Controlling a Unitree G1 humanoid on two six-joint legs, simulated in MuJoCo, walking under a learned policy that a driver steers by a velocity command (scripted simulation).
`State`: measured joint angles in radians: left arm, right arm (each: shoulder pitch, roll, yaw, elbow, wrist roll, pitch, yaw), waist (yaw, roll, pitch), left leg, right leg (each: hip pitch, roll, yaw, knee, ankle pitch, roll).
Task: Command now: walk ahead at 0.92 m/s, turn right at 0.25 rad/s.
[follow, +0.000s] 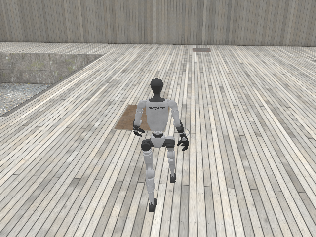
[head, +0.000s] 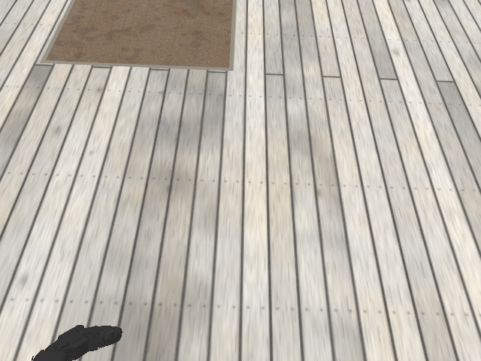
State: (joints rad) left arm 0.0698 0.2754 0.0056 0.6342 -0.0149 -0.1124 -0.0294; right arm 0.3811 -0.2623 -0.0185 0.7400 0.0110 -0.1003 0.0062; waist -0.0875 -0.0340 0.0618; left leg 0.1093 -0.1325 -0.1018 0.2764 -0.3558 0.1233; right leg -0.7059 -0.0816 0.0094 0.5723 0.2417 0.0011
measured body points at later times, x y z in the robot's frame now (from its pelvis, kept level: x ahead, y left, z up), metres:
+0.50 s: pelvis +0.34 -0.05 +0.00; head +0.38 -0.09 +0.45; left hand +0.55 +0.19 -0.09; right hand +0.48 -0.37 -0.06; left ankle +0.57 +0.02 -0.69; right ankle +0.32 -0.11 -0.73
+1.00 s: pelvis +0.44 -0.09 +0.00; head +0.48 -0.10 +0.45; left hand +0.63 +0.16 -0.10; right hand +0.50 -0.41 -0.10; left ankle +0.56 -0.01 -0.72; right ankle +0.43 -0.21 -0.73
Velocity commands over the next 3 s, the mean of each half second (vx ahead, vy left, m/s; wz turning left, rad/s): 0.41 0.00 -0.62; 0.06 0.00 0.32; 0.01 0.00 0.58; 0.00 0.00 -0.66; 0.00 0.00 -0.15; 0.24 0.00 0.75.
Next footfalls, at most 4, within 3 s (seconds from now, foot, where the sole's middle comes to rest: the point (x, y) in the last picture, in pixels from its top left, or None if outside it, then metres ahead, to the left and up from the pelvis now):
0.12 right None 0.36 -0.11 -0.77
0.58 left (237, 319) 0.59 -0.04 -0.77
0.96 right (305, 360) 0.47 -0.21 -0.77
1.42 left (202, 357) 0.50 0.07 -0.77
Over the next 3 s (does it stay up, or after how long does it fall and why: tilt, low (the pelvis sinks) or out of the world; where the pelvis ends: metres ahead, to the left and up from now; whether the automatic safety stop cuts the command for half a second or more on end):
stays up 0.57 -0.12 0.01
